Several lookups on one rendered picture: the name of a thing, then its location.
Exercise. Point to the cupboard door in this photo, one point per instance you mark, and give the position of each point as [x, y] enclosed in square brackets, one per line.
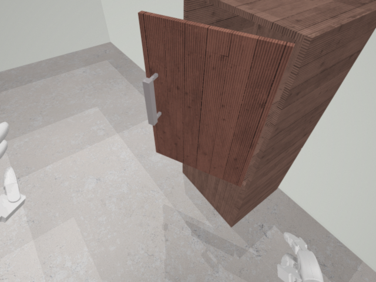
[215, 88]

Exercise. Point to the robot right hand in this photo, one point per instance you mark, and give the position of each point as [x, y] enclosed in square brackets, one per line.
[304, 267]

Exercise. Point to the robot left hand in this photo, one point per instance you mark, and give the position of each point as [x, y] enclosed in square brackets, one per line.
[12, 200]

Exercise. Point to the handle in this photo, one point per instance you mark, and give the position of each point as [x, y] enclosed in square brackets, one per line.
[149, 92]

